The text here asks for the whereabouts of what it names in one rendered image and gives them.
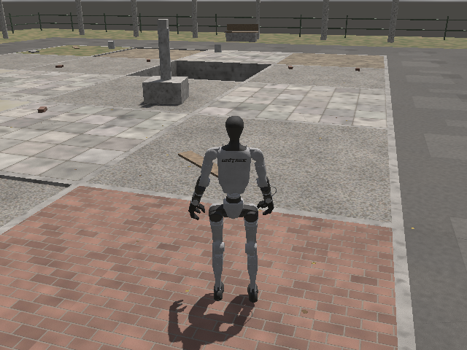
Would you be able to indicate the left robot hand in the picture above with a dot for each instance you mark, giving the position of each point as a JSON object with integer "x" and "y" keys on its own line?
{"x": 193, "y": 209}

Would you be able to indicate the robot right upper arm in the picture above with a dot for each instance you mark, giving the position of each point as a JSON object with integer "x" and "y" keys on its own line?
{"x": 260, "y": 167}

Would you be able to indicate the right robot hand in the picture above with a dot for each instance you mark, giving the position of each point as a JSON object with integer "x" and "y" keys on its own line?
{"x": 263, "y": 204}

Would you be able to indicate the robot right foot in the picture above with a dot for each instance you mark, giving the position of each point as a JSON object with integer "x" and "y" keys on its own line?
{"x": 253, "y": 296}

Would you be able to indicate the robot left upper arm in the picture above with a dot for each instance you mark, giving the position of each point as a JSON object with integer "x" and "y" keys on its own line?
{"x": 207, "y": 164}

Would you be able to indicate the robot right shin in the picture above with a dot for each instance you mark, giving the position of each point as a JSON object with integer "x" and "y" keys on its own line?
{"x": 252, "y": 267}

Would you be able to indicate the robot right forearm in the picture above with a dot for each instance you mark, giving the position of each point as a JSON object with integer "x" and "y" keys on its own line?
{"x": 266, "y": 191}

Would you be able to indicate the robot left forearm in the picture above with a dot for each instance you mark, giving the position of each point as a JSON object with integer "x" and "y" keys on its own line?
{"x": 198, "y": 192}

